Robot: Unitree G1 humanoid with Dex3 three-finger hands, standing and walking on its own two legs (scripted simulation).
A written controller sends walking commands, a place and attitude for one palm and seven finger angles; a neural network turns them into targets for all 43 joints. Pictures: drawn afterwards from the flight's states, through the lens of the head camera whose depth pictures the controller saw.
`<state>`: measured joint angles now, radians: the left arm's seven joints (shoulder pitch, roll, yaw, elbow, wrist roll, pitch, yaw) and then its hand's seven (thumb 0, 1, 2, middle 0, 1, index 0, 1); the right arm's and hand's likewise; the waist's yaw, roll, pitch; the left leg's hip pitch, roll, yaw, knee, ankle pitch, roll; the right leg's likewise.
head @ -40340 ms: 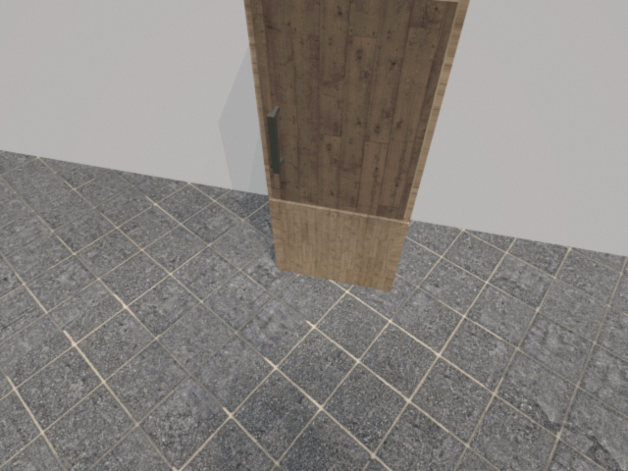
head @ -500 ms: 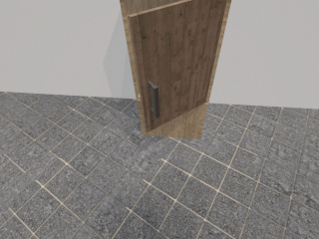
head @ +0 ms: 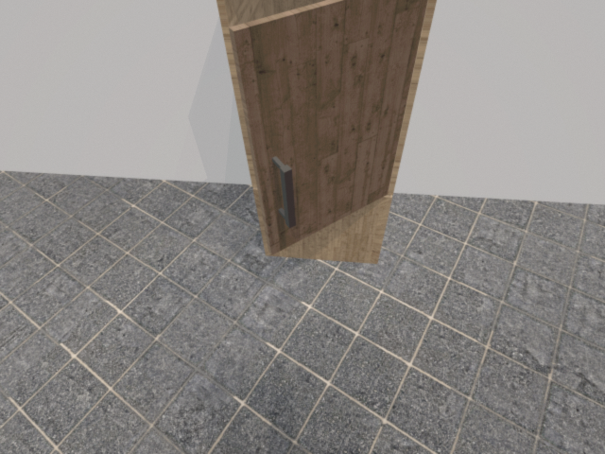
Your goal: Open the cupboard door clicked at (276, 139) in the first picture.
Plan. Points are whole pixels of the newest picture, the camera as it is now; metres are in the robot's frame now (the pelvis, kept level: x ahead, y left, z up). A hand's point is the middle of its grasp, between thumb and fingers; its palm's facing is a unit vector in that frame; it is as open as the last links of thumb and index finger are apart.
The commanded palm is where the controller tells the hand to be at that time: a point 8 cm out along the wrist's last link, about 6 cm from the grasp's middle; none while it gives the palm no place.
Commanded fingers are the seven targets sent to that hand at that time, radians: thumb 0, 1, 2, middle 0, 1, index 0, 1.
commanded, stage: look to check the result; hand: left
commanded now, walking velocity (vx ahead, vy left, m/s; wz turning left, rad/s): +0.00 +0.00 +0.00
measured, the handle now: (284, 193) +0.65 +0.08 -0.11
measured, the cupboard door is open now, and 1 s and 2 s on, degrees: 39 39 39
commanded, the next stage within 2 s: walk to a spot facing it in 0.18 s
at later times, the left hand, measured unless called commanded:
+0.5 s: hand out of the picture +0.05 +0.19 -0.17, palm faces -0.04 -0.96 -0.27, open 7.3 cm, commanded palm none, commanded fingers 0.00 0.90 0.90 -0.20 -0.30 -0.20 -0.30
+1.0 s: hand out of the picture +0.10 +0.13 -0.17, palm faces -0.31 -0.90 -0.29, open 7.3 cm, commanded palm none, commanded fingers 0.00 0.90 0.90 -0.20 -0.30 -0.20 -0.30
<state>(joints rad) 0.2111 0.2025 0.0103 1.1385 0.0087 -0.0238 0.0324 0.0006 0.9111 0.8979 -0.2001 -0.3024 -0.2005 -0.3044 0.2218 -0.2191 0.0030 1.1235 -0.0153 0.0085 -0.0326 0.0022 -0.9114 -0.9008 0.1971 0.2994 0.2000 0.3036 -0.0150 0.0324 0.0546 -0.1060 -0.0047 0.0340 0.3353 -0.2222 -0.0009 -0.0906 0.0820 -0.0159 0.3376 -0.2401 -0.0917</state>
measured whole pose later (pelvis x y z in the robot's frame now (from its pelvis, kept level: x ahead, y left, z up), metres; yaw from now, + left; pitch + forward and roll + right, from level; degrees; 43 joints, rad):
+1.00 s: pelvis -0.02 -0.05 -0.01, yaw -21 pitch +2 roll +2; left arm 0.20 0.20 0.08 0.92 0.03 0.03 0.01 0.00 0.91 0.90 -0.20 -0.30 -0.20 -0.30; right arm 0.08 -0.24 -0.06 0.92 -0.01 0.06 -0.03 0.01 -0.91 -0.90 0.20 0.30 0.20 0.30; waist 0.02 0.02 0.14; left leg -0.47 0.04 0.02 1.10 -0.45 -0.07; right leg -0.33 0.06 0.07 0.55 -0.25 -0.06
